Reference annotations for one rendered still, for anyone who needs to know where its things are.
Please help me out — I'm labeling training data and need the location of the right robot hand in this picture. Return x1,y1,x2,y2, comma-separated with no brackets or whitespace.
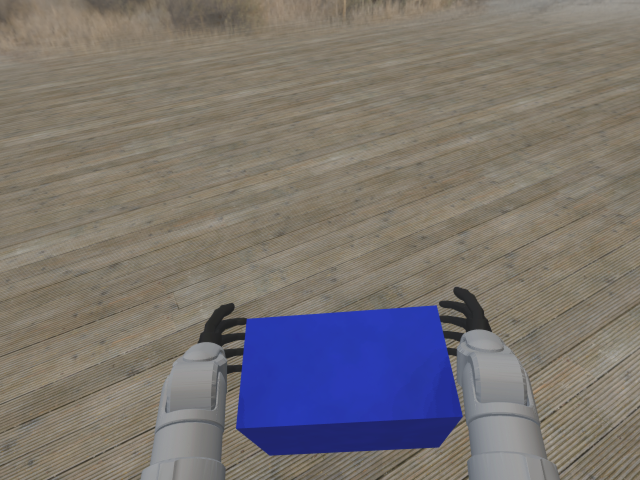
439,287,492,356

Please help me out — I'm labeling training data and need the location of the robot left forearm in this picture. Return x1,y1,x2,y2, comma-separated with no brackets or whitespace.
140,342,227,480

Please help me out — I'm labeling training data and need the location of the left robot hand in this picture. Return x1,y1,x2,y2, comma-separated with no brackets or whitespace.
197,303,247,374

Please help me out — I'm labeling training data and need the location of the robot right forearm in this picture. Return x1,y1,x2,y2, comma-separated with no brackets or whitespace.
456,329,560,480

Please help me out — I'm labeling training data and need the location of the carton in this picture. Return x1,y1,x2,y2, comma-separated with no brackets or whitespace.
236,305,463,456

